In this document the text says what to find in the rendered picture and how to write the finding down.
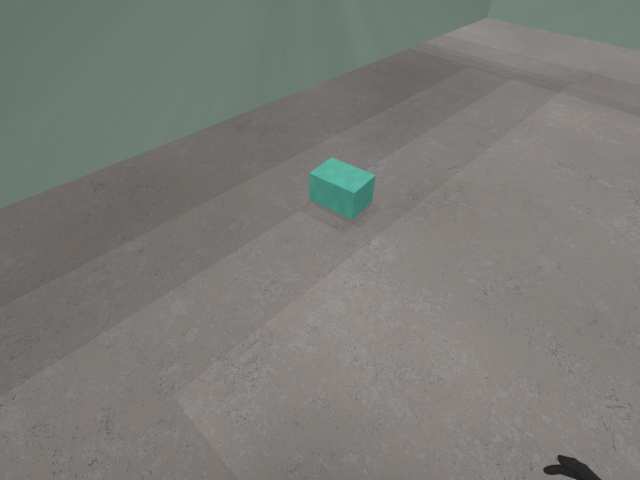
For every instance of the carton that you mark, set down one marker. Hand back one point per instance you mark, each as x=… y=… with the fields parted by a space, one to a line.
x=341 y=187

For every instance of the robot right hand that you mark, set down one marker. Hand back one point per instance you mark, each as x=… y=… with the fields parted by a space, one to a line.
x=571 y=467

